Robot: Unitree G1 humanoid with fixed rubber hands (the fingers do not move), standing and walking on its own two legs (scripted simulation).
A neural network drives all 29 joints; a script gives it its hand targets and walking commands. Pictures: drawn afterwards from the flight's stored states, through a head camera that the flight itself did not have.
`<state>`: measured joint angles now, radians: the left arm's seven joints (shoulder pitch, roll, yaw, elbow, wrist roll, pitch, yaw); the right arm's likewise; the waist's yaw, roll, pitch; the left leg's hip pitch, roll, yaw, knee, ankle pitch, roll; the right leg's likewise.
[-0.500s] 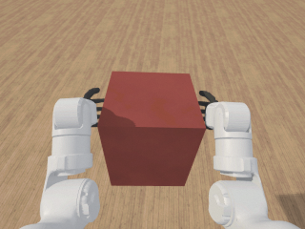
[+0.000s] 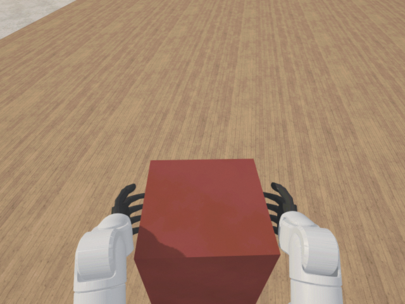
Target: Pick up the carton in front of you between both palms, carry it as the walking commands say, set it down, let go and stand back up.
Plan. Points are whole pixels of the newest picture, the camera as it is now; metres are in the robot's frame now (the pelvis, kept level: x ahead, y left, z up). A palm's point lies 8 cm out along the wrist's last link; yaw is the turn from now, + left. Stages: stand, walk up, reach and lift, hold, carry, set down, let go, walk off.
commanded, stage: carry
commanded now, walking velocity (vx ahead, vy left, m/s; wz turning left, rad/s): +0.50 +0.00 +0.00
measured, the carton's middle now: (203, 236) +0.28 +0.00 -0.01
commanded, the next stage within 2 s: none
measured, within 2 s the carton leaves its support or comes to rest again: neither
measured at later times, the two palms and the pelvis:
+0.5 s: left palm (133, 123) +0.57 +0.18 +0.07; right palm (245, 126) +0.54 -0.11 +0.07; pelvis +0.30 +0.06 +0.00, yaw -3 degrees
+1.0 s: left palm (153, 77) +0.79 +0.16 +0.08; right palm (244, 78) +0.78 -0.14 +0.08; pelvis +0.52 +0.01 -0.01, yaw -1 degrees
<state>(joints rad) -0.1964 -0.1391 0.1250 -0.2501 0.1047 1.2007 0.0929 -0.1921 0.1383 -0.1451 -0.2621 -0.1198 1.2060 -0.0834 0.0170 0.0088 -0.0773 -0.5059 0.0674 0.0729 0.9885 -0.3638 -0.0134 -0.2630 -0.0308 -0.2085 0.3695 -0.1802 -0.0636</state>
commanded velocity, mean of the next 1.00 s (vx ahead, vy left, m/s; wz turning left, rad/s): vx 0.22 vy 0.00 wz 0.00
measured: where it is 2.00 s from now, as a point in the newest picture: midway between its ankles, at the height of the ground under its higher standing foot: (196, 263)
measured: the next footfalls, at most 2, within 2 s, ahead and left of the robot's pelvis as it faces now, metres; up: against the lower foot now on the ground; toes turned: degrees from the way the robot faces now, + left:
left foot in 0.26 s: +0.36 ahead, +0.14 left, +0.00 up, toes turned +11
right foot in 0.72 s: +0.60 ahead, -0.08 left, +0.00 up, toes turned +8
